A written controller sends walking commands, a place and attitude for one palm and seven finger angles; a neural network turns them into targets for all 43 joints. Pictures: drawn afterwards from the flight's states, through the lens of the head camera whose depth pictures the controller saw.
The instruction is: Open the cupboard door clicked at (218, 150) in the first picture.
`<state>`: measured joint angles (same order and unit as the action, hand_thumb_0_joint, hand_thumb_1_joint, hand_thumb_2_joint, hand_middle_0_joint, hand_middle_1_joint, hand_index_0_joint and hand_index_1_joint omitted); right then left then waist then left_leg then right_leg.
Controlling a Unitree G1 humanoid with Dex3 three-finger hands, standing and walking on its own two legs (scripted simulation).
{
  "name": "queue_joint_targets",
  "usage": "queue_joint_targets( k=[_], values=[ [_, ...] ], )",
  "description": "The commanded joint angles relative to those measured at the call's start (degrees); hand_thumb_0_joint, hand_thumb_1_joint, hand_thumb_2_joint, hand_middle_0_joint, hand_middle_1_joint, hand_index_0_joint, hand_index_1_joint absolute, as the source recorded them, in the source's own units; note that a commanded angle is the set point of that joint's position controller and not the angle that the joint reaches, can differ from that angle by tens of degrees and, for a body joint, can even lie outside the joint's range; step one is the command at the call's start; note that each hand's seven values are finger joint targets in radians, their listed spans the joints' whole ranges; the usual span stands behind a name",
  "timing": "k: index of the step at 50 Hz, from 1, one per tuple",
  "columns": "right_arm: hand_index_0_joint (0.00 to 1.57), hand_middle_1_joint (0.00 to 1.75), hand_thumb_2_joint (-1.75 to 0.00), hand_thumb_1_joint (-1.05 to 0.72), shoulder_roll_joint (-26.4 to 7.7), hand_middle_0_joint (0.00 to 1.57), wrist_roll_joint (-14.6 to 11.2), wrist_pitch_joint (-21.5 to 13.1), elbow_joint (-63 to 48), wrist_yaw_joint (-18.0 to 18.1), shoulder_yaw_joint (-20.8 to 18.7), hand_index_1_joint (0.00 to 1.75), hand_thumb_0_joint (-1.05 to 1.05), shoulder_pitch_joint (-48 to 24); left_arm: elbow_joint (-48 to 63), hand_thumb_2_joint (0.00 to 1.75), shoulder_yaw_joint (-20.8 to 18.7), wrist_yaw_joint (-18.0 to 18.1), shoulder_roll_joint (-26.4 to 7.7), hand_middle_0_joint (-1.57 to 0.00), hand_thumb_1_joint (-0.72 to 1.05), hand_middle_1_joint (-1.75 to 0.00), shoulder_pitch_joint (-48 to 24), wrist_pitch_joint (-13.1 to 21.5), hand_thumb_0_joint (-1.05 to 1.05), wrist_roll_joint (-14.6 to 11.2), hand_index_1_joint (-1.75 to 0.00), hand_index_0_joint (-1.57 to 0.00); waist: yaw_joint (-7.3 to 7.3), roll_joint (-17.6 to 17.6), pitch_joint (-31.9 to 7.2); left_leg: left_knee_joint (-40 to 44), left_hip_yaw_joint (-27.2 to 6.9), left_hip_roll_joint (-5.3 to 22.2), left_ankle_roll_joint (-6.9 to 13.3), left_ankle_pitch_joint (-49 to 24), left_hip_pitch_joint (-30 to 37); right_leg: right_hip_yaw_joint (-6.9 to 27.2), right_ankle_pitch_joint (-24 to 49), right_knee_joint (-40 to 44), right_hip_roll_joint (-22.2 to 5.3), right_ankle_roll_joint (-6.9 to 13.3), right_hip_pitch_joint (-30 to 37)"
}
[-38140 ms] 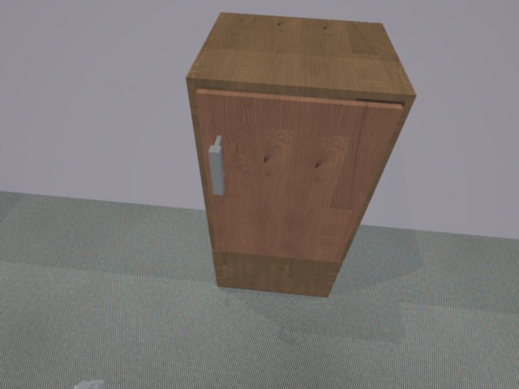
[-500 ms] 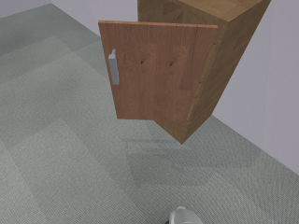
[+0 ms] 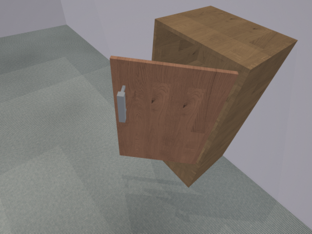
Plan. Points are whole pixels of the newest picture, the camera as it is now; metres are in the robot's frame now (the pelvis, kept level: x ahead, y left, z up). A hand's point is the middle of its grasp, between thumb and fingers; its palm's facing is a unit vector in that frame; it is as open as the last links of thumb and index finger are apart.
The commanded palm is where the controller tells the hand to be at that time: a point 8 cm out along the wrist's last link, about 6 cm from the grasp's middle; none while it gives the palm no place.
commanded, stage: come to a stop and stand still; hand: left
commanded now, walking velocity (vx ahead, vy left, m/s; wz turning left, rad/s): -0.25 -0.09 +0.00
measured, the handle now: (123, 104) +0.56 +0.16 -0.02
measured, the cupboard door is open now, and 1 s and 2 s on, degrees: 44 44 44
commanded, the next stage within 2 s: look again from close up in 1.02 s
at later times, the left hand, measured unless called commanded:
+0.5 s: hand out of the picture +0.06 +0.12 -0.15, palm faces +0.07 -0.96 -0.27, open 7.3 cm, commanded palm none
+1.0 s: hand out of the picture -0.03 +0.17 -0.17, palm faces +0.05 -0.98 -0.17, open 7.3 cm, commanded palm none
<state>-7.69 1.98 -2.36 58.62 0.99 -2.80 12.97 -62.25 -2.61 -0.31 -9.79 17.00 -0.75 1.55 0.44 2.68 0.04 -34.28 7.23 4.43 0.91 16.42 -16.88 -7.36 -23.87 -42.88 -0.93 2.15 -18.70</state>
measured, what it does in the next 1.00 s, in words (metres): steps on the spot: right foot, then left foot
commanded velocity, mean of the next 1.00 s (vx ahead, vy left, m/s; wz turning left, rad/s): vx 0.01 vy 0.00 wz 0.00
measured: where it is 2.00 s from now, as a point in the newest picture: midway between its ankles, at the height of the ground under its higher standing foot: outside the picture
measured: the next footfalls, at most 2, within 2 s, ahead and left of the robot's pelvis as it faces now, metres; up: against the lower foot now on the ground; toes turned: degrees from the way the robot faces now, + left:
right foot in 0.26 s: +0.09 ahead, -0.15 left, +0.00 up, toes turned -6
left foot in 0.78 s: -0.06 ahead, +0.09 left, +0.00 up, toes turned +0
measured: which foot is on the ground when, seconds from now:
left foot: down 0.00-0.28, up 0.30-0.76, down 0.78-1.00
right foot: up 0.00-0.24, down 0.26-0.78, up 0.80-1.00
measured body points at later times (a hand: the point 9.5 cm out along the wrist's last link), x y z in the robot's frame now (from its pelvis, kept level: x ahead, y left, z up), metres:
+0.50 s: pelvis +0.00 -0.06 +0.01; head +0.04 -0.09 +0.46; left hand +0.05 +0.17 -0.13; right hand +0.06 -0.31 -0.16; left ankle -0.05 +0.08 -0.63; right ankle +0.05 -0.15 -0.73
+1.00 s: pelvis -0.04 -0.02 +0.02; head -0.03 +0.01 +0.47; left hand -0.03 +0.23 -0.15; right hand -0.10 -0.23 -0.13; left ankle -0.09 +0.09 -0.73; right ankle -0.04 -0.16 -0.65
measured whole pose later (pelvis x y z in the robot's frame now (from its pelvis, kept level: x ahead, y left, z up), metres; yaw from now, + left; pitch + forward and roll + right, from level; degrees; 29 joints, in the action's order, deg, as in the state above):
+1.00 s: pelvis -0.04 -0.02 +0.02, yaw +1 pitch +2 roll -1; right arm -5.2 1.7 -0.5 63.1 1.6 -0.1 23.7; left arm -59.9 -4.1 -0.5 -12.9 16.1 -2.1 2.0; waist -0.6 3.7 -0.8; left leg -17.0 1.4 0.4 1.0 12.9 -6.0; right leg 0.6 -15.2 -59.3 -1.2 -1.1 -30.6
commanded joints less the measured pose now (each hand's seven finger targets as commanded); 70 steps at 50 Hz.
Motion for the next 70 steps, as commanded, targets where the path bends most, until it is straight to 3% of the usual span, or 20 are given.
queue_joint_targets(
  k=[1, 4, 10, 12, 14, 17, 24, 33, 37, 39, 40, 43, 54, 56, 58, 60, 63, 64, 67, 70],
  values=[
    [0.2, 0.3, -0.9, -0.9, -6.7, 0.2, 0.0, -0.5, 0.1, 1.5, 0.4, 0.3, 0.0, 4.0, 4.1, 0.9, -0.5, 0.4, -1.1, -0.2, 0.9, -0.3, 0.4, 1.5, 0.0, -0.2, -0.3, -0.2, 0.2, -11.3, 5.1, 19.5, -13.8, 14.6, 7.4, -28.6, 3.4, 6.9, 0.6, -10.9, -4.0, -2.0, -8.3],
    [0.2, 0.3, -0.9, -0.9, -8.5, 0.2, -0.4, 0.0, -0.3, 2.0, 0.0, 0.3, 0.0, 1.9, 3.1, 0.9, 0.0, 1.1, -0.7, -0.2, 0.9, -0.3, 2.7, 0.7, 0.0, -0.8, -0.3, -0.2, 0.46, -9.5, -0.5, 13.6, -6.1, 12.0, 6.3, -48.8, 10.6, 4.4, 3.7, -1.4, -2.8, -3.4, -3.1],
    [0.2, 0.3, -0.9, -0.9, -11.8, 0.2, -0.6, 2.5, -0.1, 2.0, -2.6, 0.3, 0.0, 2.6, 5.7, 0.9, -1.3, 1.6, -3.3, -0.2, 0.9, -0.3, 1.9, -0.3, 0.0, -0.3, -0.3, -0.2, -0.52, -13.6, -1.9, 8.6, -6.4, 12.1, 5.7, -47.1, 13.5, 2.8, 6.6, 7.7, -1.5, -2.5, -0.3],
    [0.2, 0.3, -0.9, -0.9, -10.9, 0.2, -0.9, 3.0, -0.7, 1.8, -3.0, 0.3, 0.0, 1.5, 5.1, 0.9, -1.9, 1.8, -5.5, -0.2, 0.9, -0.3, 5.2, 0.4, 0.0, -0.1, -0.3, -0.2, 1.05, -8.3, -4.3, 1.7, -3.2, 7.8, 1.6, -32.4, 10.0, 5.3, 28.5, 17.2, -4.2, -2.4, 6.8],
    [0.2, 0.3, -0.9, -0.9, -5.0, 0.2, -1.8, 3.8, -2.4, 1.3, -2.1, 0.3, 0.0, 1.6, 4.5, 0.9, -2.8, 2.4, -11.9, -0.2, 0.9, -0.3, 6.7, 1.1, 0.0, 0.2, -0.3, -0.2, 1.85, 11.1, -5.9, -13.1, -0.4, -3.7, -3.0, 16.3, -5.2, 19.4, 71.8, 17.4, -21.2, 6.5, 16.6],
    [0.2, 0.3, -0.9, -0.9, -5.1, 0.2, -1.6, 5.6, -1.0, 1.5, -2.1, 0.3, 0.0, 0.3, 5.3, 0.9, -2.1, 3.0, -8.7, -0.2, 0.9, -0.3, 2.7, 0.9, 0.0, -0.2, -0.3, -0.2, 1.02, 10.0, -3.8, -31.2, -8.8, -3.4, -3.1, 16.5, -8.4, 16.9, 62.8, 18.6, -19.2, 9.2, 11.8],
    [0.2, 0.3, -0.9, -0.9, -7.6, 0.2, -0.6, 6.7, -1.1, -0.6, -2.4, 0.3, 0.0, -1.5, 7.8, 0.9, -2.5, 3.6, -9.8, -0.2, 0.9, -0.3, 0.7, 0.9, 0.0, -0.2, -0.3, -0.2, 2.11, 3.9, -0.8, -34.2, -9.9, -3.1, -4.9, 5.5, -12.2, 17.8, 30.2, 25.1, -18.5, 7.8, 10.3],
    [0.2, 0.3, -0.9, -0.9, -6.3, 0.2, -0.9, 5.1, -1.9, -1.6, -1.4, 0.3, 0.0, 1.4, 8.8, 0.9, -3.3, 2.4, -12.4, -0.2, 0.9, -0.3, -0.9, 0.3, 0.0, 0.8, -0.3, -0.2, 2.19, 8.7, -0.4, -5.8, -3.8, -4.5, -2.6, 11.0, 1.0, 20.8, -5.3, 34.9, -15.2, 5.8, 5.2],
    [0.2, 0.3, -0.9, -0.9, -5.1, 0.2, -0.9, 3.8, 2.7, -0.9, -0.7, 0.3, 0.0, 14.0, 7.9, 0.9, -2.9, 2.0, -11.0, -0.2, 0.9, -0.3, -4.7, -0.6, 0.0, 0.1, -0.3, -0.2, -3.22, 5.8, -0.4, 13.6, -1.1, -5.8, -0.5, 3.8, 17.9, 14.4, -11.7, 31.0, -9.3, -0.2, -5.7],
    [0.2, 0.3, -0.9, -0.9, -10.8, 0.2, 0.3, 3.0, 1.2, -0.1, -1.2, 0.3, 0.0, 12.8, 9.0, 0.9, -1.4, 1.5, -3.8, -0.2, 0.9, -0.3, -4.1, -0.9, 0.0, -0.7, -0.3, -0.2, -3.35, -20.5, 5.3, 29.9, -25.7, 11.9, 5.2, 25.0, 9.6, 3.7, -4.9, 4.2, 0.7, -3.4, -14.8],
    [0.2, 0.3, -0.9, -0.9, -13.2, 0.2, 0.2, 3.3, -1.3, 0.5, -1.3, 0.3, 0.0, 7.9, 10.0, 0.9, -1.4, 1.4, -4.2, -0.2, 0.9, -0.3, -7.3, -1.1, 0.0, -0.5, -0.3, -0.2, -3.14, -18.6, 13.1, 34.9, -30.9, 18.2, 8.9, 27.5, -2.3, 7.0, -2.4, -3.8, -0.9, -2.8, -17.0],
    [0.2, 0.3, -0.9, -0.9, -9.1, 0.2, -0.1, 1.4, -1.3, 1.0, 0.7, 0.3, 0.0, 2.2, 6.7, 0.9, -2.4, 0.0, -5.4, -0.2, 0.9, -0.3, -2.4, -0.6, 0.0, 0.4, -0.3, -0.2, 1.6, -12.1, 9.1, 31.1, -22.0, 10.9, 5.9, 15.7, -2.5, 9.9, 6.9, -14.9, -0.7, -2.5, -13.8],
    [0.2, 0.3, -0.9, -0.9, -7.9, 0.2, 0.3, 0.1, 5.0, 2.6, 0.8, 0.3, 0.0, 17.8, 8.1, 0.9, -0.2, 0.0, -2.3, -0.2, 0.9, -0.3, -9.8, 0.3, 0.0, -0.5, -0.3, -0.2, -4.2, -13.1, 3.2, 17.5, -14.3, 11.5, 8.3, -35.1, 17.1, 5.7, 1.5, -3.4, -2.7, -3.6, -14.5],
    [0.2, 0.3, -0.9, -0.9, -11.1, 0.2, -0.7, -0.6, 3.6, 0.9, 0.4, 0.3, 0.0, 8.4, 0.8, 0.9, 0.9, 1.8, -3.2, -0.2, 0.9, -0.3, -1.6, 1.0, 0.0, -0.7, -0.3, -0.2, 0.53, -18.2, 1.5, 10.1, -8.2, 10.4, 4.9, -23.3, -0.8, 6.9, 12.3, -3.0, -5.4, 0.8, 2.2],
    [0.2, 0.3, -0.9, -0.9, -5.7, 0.2, 0.2, -0.1, -2.0, -0.1, 2.1, 0.3, 0.0, 5.2, 2.5, 0.9, 0.5, 1.2, -5.8, -0.2, 0.9, -0.3, 4.8, 1.7, 0.0, -0.3, -0.3, -0.2, 4.18, -10.1, 3.2, 7.6, -4.7, 0.7, 1.5, 7.0, -10.2, 6.8, 7.2, 8.6, -2.0, -0.2, 9.5],
    [0.2, 0.3, -0.9, -0.9, -1.2, 0.2, -0.3, -0.4, -0.8, 0.3, 2.8, 0.3, 0.0, 12.2, 1.4, 0.9, 0.0, 1.8, -7.7, -0.2, 0.9, -0.3, 3.9, 3.2, 0.0, -0.2, -0.3, -0.2, 0.42, -2.4, -3.6, -0.7, -4.8, -2.2, -0.5, -0.7, -4.5, 16.9, 23.2, 11.6, -11.5, 4.8, 8.4],
    [0.2, 0.3, -0.9, -0.9, -2.0, 0.2, -0.9, -0.6, 0.7, 0.6, 2.5, 0.3, 0.0, 16.0, 1.3, 0.9, 0.7, 1.9, -6.0, -0.2, 0.9, -0.3, -0.6, 3.1, 0.0, -0.6, -0.3, -0.2, -2.3, -12.5, -4.4, 3.8, -8.5, 0.6, -0.8, -28.0, 5.1, 7.3, 35.9, 3.6, -5.8, 0.5, 6.0],
    [0.2, 0.3, -0.9, -0.9, -5.1, 0.2, -1.0, 0.1, 1.2, 0.8, 1.8, 0.3, 0.0, 15.5, 0.9, 0.9, 0.3, 2.2, -6.0, -0.2, 0.9, -0.3, -0.8, 3.3, 0.0, -0.9, -0.3, -0.2, -2.0, -2.5, -5.8, 0.7, -7.7, 2.5, -0.6, -32.5, 5.1, 5.8, 35.7, 3.7, -4.3, -0.2, 8.2],
    [0.2, 0.3, -0.9, -0.9, -6.4, 0.2, -1.3, 1.0, 0.6, 1.3, 1.3, 0.3, 0.0, 13.8, -0.4, 0.9, 0.3, 2.8, -5.2, -0.2, 0.9, -0.3, -0.2, 3.2, 0.0, -1.4, -0.3, -0.2, -1.81, 4.4, -1.6, 0.6, -5.8, 0.7, -1.4, -25.9, 4.0, 6.2, 46.5, 5.3, -6.4, -0.3, 9.6],
    [0.2, 0.3, -0.9, -0.9, -4.7, 0.2, -1.0, 1.3, 0.9, 1.3, 1.5, 0.3, 0.0, 11.5, 0.3, 0.9, 0.3, 2.8, -6.3, -0.2, 0.9, -0.3, -1.4, 3.0, 0.0, -1.1, -0.3, -0.2, -1.78, -1.6, 1.8, 2.7, -5.0, -0.5, -1.7, -19.6, 4.8, 8.3, 45.1, 7.0, -6.7, 0.0, 7.1]
  ],
)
